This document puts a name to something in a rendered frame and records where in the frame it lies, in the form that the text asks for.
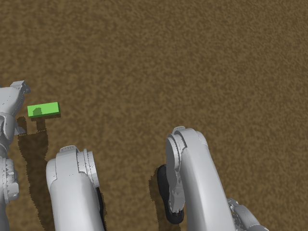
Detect right robot foot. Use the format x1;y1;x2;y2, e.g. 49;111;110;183
157;164;184;224

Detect right robot hand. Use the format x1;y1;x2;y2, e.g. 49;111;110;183
227;198;260;231

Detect left robot arm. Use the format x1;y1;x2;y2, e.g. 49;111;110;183
0;112;19;231

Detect left robot foot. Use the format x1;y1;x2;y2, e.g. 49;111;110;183
96;187;106;231

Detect left robot hand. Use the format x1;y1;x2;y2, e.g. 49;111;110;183
0;80;31;135

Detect small box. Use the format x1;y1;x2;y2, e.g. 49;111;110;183
27;102;61;118

